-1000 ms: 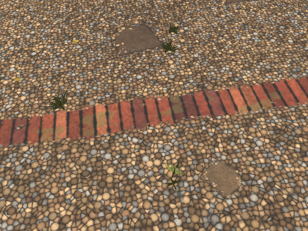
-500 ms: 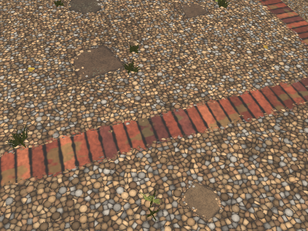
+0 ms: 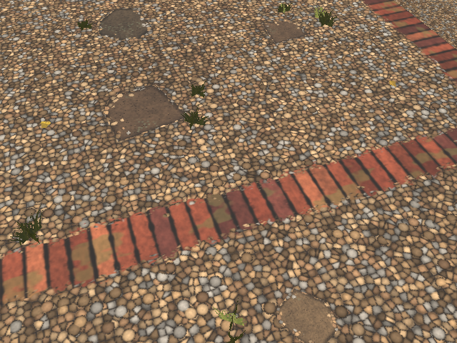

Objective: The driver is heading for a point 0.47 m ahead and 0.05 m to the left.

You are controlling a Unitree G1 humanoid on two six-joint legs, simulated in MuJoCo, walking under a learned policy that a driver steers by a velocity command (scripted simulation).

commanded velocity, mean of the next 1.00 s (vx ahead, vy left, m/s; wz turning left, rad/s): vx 0.14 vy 0.00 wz -0.01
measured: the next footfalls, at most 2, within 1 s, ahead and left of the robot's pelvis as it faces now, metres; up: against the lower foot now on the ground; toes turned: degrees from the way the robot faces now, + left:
left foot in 0.92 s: +0.33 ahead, +0.08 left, +0.00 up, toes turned +1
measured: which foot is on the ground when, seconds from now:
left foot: down 0.00-0.54, up 0.56-0.90, down 0.92-1.00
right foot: down 0.00-0.94, up 0.96-1.00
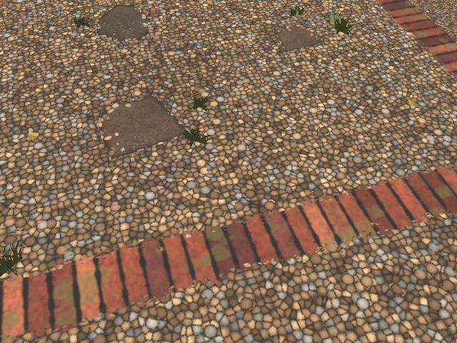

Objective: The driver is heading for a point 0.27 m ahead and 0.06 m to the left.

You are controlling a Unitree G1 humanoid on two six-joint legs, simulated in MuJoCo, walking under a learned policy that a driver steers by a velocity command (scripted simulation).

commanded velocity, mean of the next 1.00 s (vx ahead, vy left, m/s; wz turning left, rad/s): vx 0.04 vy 0.00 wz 0.01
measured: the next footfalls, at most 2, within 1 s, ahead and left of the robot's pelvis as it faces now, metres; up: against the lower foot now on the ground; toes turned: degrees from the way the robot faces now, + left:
right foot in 0.20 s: +0.06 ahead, -0.14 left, +0.00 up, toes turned +0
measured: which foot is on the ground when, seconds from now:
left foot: down 0.00-1.00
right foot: up 0.00-0.18, down 0.20-1.00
